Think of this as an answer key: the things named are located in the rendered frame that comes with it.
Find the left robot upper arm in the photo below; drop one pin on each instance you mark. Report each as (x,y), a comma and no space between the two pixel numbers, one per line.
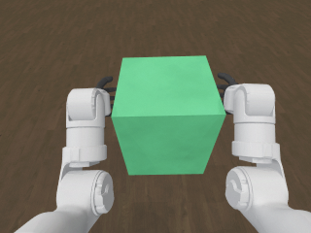
(82,197)

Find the right robot hand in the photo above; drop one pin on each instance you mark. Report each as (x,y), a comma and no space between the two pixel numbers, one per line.
(230,80)

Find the left robot hand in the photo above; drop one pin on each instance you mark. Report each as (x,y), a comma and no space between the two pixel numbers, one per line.
(108,89)

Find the left robot forearm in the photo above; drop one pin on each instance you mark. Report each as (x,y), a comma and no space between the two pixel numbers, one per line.
(86,109)

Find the carton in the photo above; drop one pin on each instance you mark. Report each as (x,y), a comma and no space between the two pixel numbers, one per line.
(167,114)

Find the right robot upper arm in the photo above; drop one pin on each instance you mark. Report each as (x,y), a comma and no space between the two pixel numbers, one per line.
(261,195)

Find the right robot forearm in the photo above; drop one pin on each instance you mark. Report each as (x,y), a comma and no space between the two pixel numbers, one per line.
(253,109)

